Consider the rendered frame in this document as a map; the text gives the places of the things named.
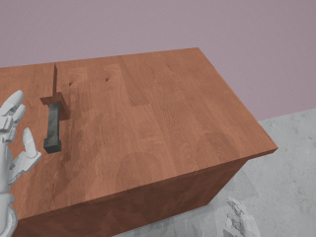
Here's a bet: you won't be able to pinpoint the right robot hand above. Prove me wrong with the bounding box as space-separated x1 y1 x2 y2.
223 196 262 237

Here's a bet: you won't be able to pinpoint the tap lever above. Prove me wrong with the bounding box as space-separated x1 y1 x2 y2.
43 102 62 154

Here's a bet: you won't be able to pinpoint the counter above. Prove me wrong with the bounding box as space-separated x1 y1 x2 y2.
0 47 278 237

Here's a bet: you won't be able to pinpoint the left robot hand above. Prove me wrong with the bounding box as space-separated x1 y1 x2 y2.
0 90 41 195

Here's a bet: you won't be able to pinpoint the left robot forearm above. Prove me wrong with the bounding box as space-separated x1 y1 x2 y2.
0 193 18 237

